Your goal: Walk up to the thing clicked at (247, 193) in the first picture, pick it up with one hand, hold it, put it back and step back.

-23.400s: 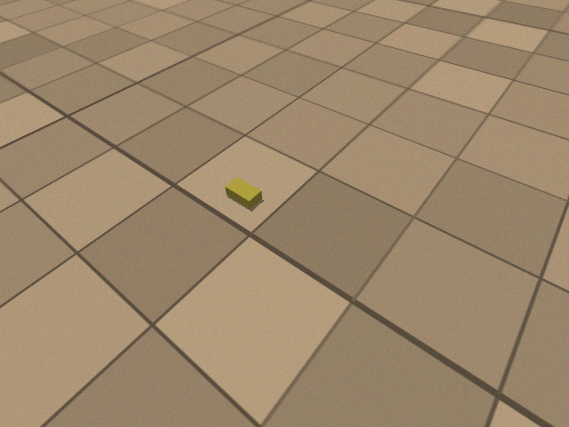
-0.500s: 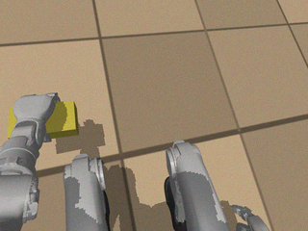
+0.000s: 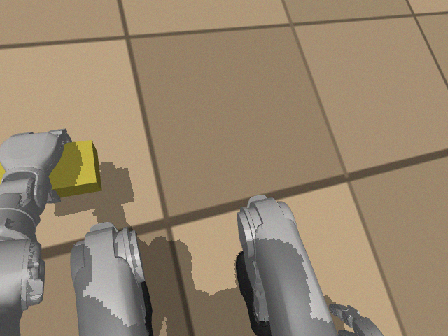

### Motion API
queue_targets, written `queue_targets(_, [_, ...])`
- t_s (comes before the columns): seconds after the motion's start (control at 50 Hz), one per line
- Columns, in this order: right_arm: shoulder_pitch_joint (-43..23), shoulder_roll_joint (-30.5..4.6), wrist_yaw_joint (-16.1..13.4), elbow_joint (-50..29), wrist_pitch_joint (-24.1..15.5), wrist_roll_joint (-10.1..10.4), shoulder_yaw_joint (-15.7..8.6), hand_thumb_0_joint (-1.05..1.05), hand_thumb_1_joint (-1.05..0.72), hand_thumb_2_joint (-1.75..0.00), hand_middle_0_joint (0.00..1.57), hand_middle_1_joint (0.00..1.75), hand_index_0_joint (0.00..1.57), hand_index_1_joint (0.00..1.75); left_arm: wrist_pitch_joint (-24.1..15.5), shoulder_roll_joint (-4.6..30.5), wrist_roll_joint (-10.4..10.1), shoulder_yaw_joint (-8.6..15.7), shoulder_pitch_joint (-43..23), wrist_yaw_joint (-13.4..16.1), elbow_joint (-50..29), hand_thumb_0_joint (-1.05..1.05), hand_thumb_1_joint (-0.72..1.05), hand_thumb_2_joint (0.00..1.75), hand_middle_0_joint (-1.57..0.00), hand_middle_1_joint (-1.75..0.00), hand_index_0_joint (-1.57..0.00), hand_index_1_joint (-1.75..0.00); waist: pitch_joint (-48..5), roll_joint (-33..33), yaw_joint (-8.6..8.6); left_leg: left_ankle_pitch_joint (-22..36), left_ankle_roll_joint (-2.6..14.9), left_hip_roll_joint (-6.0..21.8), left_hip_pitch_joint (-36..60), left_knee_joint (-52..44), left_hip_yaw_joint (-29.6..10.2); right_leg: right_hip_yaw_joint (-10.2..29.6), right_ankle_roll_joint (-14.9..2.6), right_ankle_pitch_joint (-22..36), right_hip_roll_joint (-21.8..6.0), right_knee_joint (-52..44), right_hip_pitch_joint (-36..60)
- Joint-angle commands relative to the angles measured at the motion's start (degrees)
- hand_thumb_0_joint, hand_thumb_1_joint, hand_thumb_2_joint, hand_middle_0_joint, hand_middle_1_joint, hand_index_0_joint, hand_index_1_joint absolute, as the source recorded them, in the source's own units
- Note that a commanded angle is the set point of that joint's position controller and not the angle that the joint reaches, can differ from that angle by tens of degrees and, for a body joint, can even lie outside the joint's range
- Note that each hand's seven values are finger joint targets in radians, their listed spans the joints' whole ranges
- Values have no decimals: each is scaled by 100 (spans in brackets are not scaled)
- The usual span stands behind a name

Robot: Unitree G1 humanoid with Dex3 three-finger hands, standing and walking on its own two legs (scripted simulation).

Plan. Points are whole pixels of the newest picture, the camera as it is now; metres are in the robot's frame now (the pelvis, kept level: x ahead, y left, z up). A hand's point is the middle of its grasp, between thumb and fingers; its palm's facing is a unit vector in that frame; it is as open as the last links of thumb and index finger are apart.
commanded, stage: lower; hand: left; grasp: from above
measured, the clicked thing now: (51, 172) +0.44 +0.28 -0.20
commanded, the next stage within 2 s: rest in 0.42 s
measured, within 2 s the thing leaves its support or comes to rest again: neither
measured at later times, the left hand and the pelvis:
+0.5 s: hand (58, 178) +0.44 +0.27 -0.23, palm faces -0.47 -0.07 -0.88, open 11.6 cm; pelvis +0.01 +0.00 -0.03, yaw -2 degrees
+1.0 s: hand (67, 180) +0.44 +0.27 -0.27, palm faces -0.48 -0.10 -0.87, open 11.6 cm; pelvis +0.01 +0.00 -0.05, yaw -4 degrees
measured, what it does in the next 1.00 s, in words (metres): stands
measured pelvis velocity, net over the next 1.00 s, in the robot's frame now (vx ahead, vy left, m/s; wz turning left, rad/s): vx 0.01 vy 0.00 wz -0.07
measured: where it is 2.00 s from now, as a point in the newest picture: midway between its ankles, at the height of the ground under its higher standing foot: (201, 322)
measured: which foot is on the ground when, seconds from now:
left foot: down 0.00-1.00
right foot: down 0.00-1.00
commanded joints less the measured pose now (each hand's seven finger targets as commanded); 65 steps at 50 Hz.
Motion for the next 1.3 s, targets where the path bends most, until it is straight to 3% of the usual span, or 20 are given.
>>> queue_targets(0.0, [1104,-1381,-31,-104,-72,-24,-377,0,-91,-90,20,30,20,30,4,1421,-37,172,-1840,283,-844,0,64,97,-96,-89,-99,-86,-3955,1483,18,661,340,-74,3192,-1257,832,-858,-597,1132,63,-1350,1642])
queue_targets(0.18, [1009,-1429,-4,-92,-72,-77,-272,0,-91,-90,20,30,20,30,-88,1280,2,64,-1853,371,-343,0,57,99,-96,-86,-96,-86,-3522,1358,-163,541,351,-83,2823,-1053,778,-916,-576,1069,97,-1220,1370])
queue_targets(0.28, [1008,-1492,22,-74,-123,-163,-181,0,-91,-90,20,30,20,30,-218,1740,106,323,-2071,566,-584,0,57,97,-95,-86,-96,-86,-3722,1602,-136,635,334,-91,2863,-911,763,-945,-560,1147,102,-1061,1484])
queue_targets(0.32, [975,-1478,62,-66,-156,-207,-166,0,-91,-90,20,30,20,30,-196,1564,155,223,-1950,620,-286,0,59,96,-95,-86,-96,-85,-3604,1500,-243,598,327,-64,2874,-854,724,-1003,-562,1131,133,-986,1347])
queue_targets(0.4, [940,-1542,81,-70,-182,-272,-157,0,-91,-90,20,30,20,30,-199,1814,197,438,-1849,780,-465,0,59,97,-96,-87,-97,-86,-3759,1910,-185,720,282,-62,3062,-796,731,-1019,-568,1244,122,-847,1356])
queue_targets(0.42, [890,-1534,110,-64,-203,-295,-128,0,-91,-90,20,30,20,30,-170,1706,205,326,-1882,786,-197,0,60,97,-96,-88,-97,-86,-3553,1720,-306,620,302,-50,2903,-706,719,-1041,-562,1190,137,-826,1223])
queue_targets(0.44, [948,-1580,105,-41,-191,-295,-146,0,-91,-90,20,30,20,30,-193,1837,212,459,-2003,835,-525,0,58,95,-94,-86,-96,-85,-3696,1827,-251,696,306,-66,2908,-736,725,-1028,-549,1249,135,-875,1338])
queue_targets(0.54, [876,-1535,165,-33,-223,-320,-91,0,-90,-90,20,30,20,30,-99,1774,126,433,-1655,883,-230,0,56,99,-93,-84,-94,-84,-3611,1786,-211,735,308,-56,2805,-617,719,-1033,-544,1328,164,-771,1357])
queue_targets(0.6, [926,-1590,228,0,-264,-412,-23,0,-90,-90,20,30,20,30,-75,1733,124,405,-1847,882,-38,0,56,98,-92,-84,-93,-83,-3422,1665,-451,764,318,-52,2724,-491,663,-1106,-518,1386,161,-678,1307])
queue_targets(0.62, [907,-1590,253,7,-291,-421,-11,0,-90,-90,20,30,20,30,-95,1704,120,337,-1854,875,35,0,55,98,-92,-85,-93,-83,-3314,1707,-449,723,314,-38,2689,-475,647,-1117,-522,1364,179,-680,1278])
queue_targets(0.66, [886,-1681,260,-17,-303,-424,1,0,-90,-90,20,30,20,30,-139,2012,69,579,-1675,907,-5,0,56,99,-93,-85,-94,-84,-3404,1664,-316,756,318,-50,2631,-442,632,-1131,-519,1364,187,-690,1394])
queue_targets(0.78, [788,-1745,377,-84,-346,-540,101,0,-90,-90,20,30,20,30,-296,2175,120,675,-1644,985,-6,0,59,99,-96,-83,-97,-83,-3451,1693,-416,897,312,-34,2543,-299,582,-1196,-509,1547,230,-564,1610])
queue_targets(0.8, [794,-1694,382,-27,-335,-520,110,0,-90,-90,20,30,20,30,-305,2140,130,671,-1479,1014,11,0,58,99,-96,-83,-96,-83,-3473,1772,-304,894,303,-31,2614,-374,585,-1183,-502,1536,240,-560,1646])
queue_targets(0.9, [696,-1731,456,-17,-377,-609,162,0,-90,-90,20,30,20,30,-338,2103,205,583,-1599,1135,153,0,61,101,-98,-81,-98,-82,-3247,1861,-473,808,290,-11,2567,-221,550,-1234,-501,1513,267,-468,1471])
queue_targets(1.0, [679,-1853,519,-10,-425,-672,164,0,-90,-90,20,30,20,30,-331,2406,251,807,-1493,1298,176,0,62,102,-101,-80,-100,-81,-3343,1923,-460,985,271,-1,2664,-174,515,-1281,-499,1677,273,-398,1581])
queue_targets(1.06, [605,-1791,555,1,-432,-697,212,0,-90,-90,20,30,20,30,-304,2204,233,657,-1508,1325,231,0,63,103,-101,-81,-100,-82,-3305,1930,-507,981,288,13,2567,-130,513,-1244,-468,1744,298,-424,1636])
queue_targets(1.1, [574,-1890,577,-46,-487,-719,233,0,-90,-90,20,30,20,30,-318,2304,232,666,-1635,1340,343,0,64,100,-101,-80,-100,-80,-3048,1848,-610,819,292,-8,2415,-56,499,-1289,-487,1573,271,-395,1498])
queue_targets(1.16, [547,-1946,586,-30,-497,-747,243,0,-90,-90,20,30,20,30,-308,2398,223,776,-1461,1376,406,0,65,99,-102,-78,-101,-79,-3117,1850,-557,811,277,5,2471,-75,467,-1338,-495,1527,294,-413,1531])
queue_targets(1.18, [540,-1830,614,1,-527,-743,290,0,-90,-90,20,30,20,30,-301,2115,209,529,-1474,1340,525,0,64,97,-100,-80,-100,-80,-2987,1926,-585,703,267,2,2512,-122,475,-1317,-493,1443,296,-384,1473])
queue_targets(1.28, [605,-1964,646,38,-529,-775,256,0,-90,-90,20,30,20,30,-293,2534,242,847,-1284,1422,572,0,63,100,-101,-78,-100,-79,-3108,1907,-542,901,272,25,2512,-123,412,-1364,-476,1633,321,-355,1622])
